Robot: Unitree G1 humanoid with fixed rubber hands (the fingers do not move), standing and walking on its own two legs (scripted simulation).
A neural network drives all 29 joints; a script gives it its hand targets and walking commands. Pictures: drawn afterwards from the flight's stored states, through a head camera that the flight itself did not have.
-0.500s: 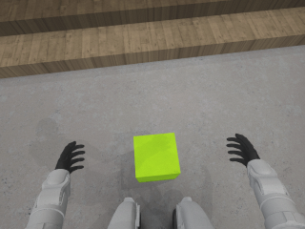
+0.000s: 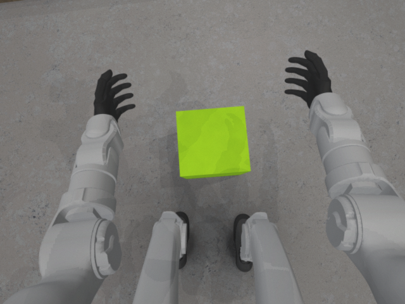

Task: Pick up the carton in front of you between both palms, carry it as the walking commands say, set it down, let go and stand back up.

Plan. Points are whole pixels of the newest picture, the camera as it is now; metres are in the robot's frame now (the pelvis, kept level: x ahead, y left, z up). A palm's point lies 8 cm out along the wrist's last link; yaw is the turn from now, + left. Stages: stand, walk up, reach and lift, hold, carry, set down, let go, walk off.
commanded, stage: reach and lift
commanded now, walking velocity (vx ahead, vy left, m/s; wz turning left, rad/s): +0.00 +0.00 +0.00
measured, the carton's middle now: (211, 147) +0.46 +0.00 -0.50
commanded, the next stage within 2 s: none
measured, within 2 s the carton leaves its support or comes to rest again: leaves its support in 1.60 s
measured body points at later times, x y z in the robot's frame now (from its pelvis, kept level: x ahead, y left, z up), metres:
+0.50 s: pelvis -0.02 +0.00 -0.17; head +0.31 -0.01 +0.13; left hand +0.46 +0.21 -0.33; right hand +0.49 -0.19 -0.33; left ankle +0.08 +0.13 -0.59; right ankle +0.07 -0.12 -0.59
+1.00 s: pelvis -0.04 +0.00 -0.27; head +0.33 -0.02 -0.01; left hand +0.49 +0.20 -0.45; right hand +0.51 -0.18 -0.45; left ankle +0.08 +0.13 -0.59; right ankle +0.07 -0.12 -0.59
